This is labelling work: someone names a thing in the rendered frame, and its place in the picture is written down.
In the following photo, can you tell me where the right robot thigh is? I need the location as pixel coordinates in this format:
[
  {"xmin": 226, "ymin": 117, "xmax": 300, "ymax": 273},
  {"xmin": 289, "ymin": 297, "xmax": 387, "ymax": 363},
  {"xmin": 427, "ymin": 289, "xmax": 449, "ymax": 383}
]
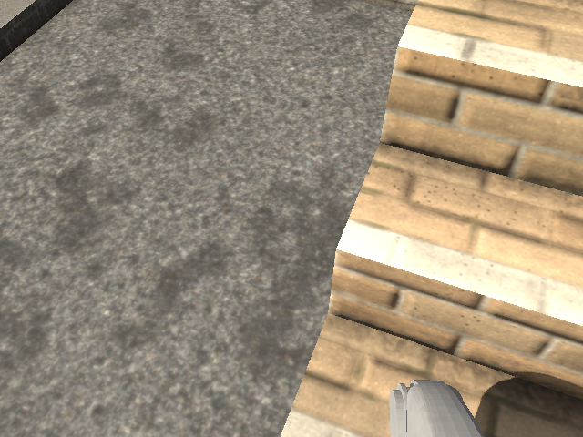
[{"xmin": 389, "ymin": 380, "xmax": 485, "ymax": 437}]

